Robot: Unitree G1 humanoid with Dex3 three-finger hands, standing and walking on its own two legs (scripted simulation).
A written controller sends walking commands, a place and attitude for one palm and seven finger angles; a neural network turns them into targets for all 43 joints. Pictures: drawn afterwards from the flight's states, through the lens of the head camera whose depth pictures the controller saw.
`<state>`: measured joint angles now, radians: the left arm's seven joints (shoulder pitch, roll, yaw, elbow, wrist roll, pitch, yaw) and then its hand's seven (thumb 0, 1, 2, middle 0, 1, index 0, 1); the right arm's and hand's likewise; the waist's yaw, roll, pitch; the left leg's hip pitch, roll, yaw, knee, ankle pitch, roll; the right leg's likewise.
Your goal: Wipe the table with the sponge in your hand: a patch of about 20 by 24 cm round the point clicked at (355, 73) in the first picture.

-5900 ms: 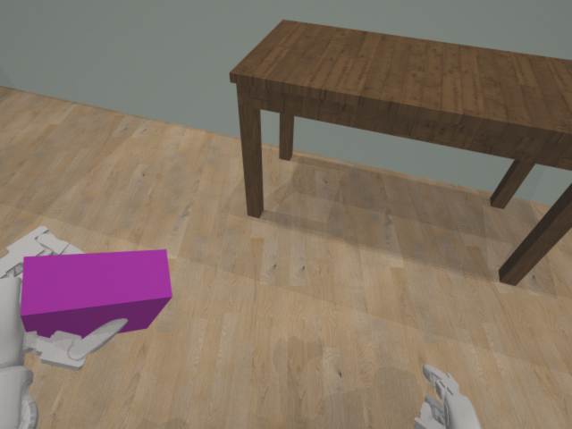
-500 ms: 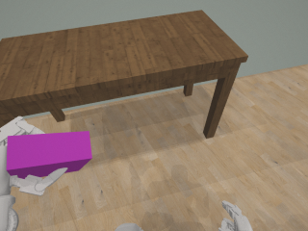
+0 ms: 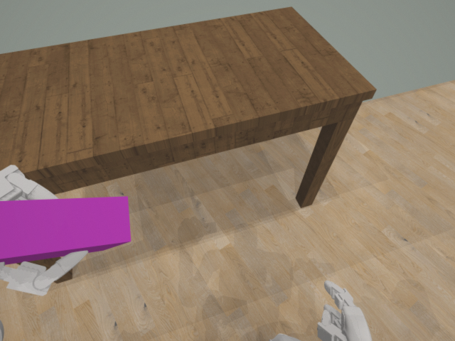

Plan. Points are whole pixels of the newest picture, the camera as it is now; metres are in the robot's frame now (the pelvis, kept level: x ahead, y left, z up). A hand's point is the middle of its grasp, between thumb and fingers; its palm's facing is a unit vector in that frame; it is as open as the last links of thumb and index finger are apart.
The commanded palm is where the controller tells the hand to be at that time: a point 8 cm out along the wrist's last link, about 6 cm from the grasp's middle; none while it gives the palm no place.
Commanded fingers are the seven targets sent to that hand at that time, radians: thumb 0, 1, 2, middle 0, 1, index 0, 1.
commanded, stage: take the last steps up to it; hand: left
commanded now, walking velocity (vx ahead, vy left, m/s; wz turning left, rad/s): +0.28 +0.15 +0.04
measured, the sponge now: (79, 230) +0.23 +0.20 +0.16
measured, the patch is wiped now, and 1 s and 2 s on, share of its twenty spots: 0.00 0.00 0.00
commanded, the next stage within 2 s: come to a stop and stand still in 0.78 s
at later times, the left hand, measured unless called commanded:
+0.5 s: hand (18, 157) +0.32 +0.31 +0.17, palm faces +0.43 -0.79 -0.45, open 9.2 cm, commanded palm +0.26 +0.35 +0.18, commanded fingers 0.00 0.10 1.30 -1.20 -1.60 -1.20 -1.60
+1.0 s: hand (38, 138) +0.36 +0.30 +0.17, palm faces +0.36 -0.82 -0.45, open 9.2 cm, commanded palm +0.30 +0.35 +0.18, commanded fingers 0.00 0.10 1.30 -1.20 -1.60 -1.20 -1.60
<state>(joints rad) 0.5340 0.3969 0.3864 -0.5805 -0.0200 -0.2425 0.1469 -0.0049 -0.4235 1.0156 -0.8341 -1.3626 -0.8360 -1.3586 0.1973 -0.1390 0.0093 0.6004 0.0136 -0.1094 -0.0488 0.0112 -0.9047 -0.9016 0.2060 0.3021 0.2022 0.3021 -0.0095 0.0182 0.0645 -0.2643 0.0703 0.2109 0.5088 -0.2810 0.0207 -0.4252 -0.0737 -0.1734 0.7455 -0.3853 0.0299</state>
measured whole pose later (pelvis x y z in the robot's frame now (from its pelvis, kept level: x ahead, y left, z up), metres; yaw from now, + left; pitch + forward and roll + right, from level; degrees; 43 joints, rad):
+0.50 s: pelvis +0.10 +0.06 -0.02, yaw +1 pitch +0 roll +2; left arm 0.41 0.42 0.41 -0.52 0.00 -0.27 0.17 0.00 -0.42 1.02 -0.83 -1.36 -0.84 -1.36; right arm 0.16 -0.21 -0.06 0.58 0.01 -0.06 -0.07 0.01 -0.91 -0.90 0.20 0.30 0.20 0.30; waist 0.00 -0.06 0.09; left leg -0.39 0.06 0.17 0.61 -0.19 0.02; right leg -0.36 -0.12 -0.06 1.03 -0.56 0.02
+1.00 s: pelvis +0.14 +0.07 +0.01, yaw +0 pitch -1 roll +4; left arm 0.48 0.33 0.33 -0.48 -0.01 -0.21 0.16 -0.01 -0.43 1.02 -0.84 -1.36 -0.84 -1.36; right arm 0.19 -0.25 -0.01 0.61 0.00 -0.04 -0.07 0.01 -0.91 -0.90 0.21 0.30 0.20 0.30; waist -0.02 -0.02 0.07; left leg -0.42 0.05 0.10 0.78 -0.33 -0.03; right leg -0.20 -0.09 -0.13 0.49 -0.28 -0.04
